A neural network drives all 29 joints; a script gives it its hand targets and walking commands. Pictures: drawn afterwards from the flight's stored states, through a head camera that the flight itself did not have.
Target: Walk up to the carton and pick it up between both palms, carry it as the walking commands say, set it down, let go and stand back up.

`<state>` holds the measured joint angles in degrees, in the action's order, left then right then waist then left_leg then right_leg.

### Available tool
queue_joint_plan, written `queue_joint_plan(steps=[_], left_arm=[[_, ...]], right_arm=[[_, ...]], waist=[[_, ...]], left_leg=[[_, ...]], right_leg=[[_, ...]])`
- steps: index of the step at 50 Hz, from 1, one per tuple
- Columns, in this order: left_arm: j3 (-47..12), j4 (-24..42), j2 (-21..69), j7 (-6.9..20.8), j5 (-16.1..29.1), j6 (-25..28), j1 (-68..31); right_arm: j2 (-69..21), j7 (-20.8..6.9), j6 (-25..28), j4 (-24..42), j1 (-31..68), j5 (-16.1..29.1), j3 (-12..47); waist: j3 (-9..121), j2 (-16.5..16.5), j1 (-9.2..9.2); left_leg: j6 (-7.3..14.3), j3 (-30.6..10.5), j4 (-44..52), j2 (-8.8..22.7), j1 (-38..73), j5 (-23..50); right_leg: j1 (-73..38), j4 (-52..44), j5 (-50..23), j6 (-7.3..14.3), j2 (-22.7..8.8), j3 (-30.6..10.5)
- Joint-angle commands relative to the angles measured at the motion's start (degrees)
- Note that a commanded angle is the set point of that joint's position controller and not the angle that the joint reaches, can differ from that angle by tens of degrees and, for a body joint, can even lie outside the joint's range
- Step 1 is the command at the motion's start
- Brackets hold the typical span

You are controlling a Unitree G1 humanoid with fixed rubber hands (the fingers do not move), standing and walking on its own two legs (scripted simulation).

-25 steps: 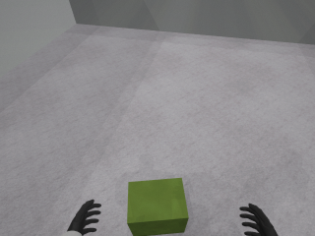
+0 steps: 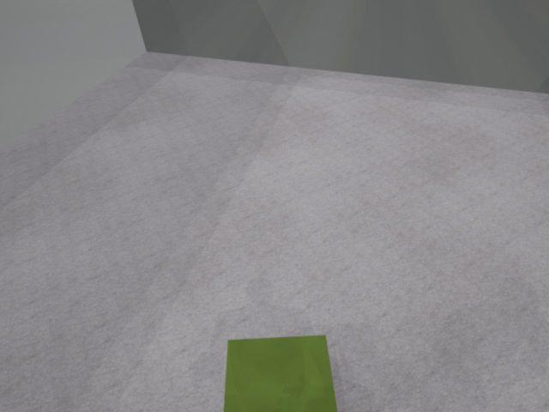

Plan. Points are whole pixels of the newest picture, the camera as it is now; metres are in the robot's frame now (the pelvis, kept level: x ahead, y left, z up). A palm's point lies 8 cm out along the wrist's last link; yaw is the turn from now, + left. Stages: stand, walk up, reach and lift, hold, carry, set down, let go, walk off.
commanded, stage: stand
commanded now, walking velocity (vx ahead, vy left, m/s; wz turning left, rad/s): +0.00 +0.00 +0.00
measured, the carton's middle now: (279, 389) +0.36 +0.03 -0.63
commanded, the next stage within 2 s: none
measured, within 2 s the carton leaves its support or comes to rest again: neither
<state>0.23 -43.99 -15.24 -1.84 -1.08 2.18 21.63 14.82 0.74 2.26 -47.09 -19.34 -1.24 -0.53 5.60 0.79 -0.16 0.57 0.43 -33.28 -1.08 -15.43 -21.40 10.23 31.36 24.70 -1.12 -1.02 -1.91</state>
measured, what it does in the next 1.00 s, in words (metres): stands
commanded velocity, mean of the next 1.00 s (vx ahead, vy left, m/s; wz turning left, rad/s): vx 0.00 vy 0.00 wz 0.00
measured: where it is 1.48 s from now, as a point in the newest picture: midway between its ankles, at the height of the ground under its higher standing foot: outside the picture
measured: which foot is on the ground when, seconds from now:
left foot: down 0.00-1.00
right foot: down 0.00-1.00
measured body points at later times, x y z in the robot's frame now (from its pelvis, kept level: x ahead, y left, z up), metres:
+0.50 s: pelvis -0.01 +0.00 +0.01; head -0.02 +0.00 +0.46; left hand -0.04 +0.24 -0.15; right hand -0.02 -0.25 -0.14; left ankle -0.05 +0.11 -0.73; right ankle -0.09 -0.13 -0.73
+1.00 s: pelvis -0.04 -0.01 +0.01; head -0.05 +0.00 +0.46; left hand -0.10 +0.21 -0.15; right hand -0.08 -0.23 -0.15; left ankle -0.05 +0.11 -0.73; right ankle -0.09 -0.13 -0.73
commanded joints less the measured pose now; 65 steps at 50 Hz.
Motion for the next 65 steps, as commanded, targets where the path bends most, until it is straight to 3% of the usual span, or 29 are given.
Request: queue_joint_plan(steps=[1, 33, 65], left_arm=[[1.5, 0.8, -6.7, -0.4, 0.2, 0.0, 3.7], [-1.8, -17.3, -0.8, -1.2, 0.1, -2.0, 5.8], [-2.0, -22.7, 3.6, -1.2, 0.2, -1.7, 6.2]], right_arm=[[7.1, 0.5, -0.1, 0.9, -3.3, 0.2, -1.6], [1.2, 1.6, -2.4, -15.1, -5.1, 0.4, 1.3], [-3.2, 1.8, -2.5, -20.7, -6.2, 0.6, 1.6]], waist=[[-2.6, -0.2, 0.21], [-11.1, -0.5, 0.05], [-12.3, -0.8, 0.22]], left_leg=[[0.5, -4.4, 1.9, 5.5, 4.3, 32.2], [0.5, -4.9, 8.3, 5.3, 5.0, 20.3], [0.3, -5.4, 10.0, 5.2, 2.5, 14.1]], right_leg=[[2.1, -2.2, -30.7, 0.5, -4.0, -2.2], [-0.2, -8.7, -19.1, 1.8, -3.7, -1.9], [1.9, -10.3, -14.4, 2.5, -3.3, -2.3]])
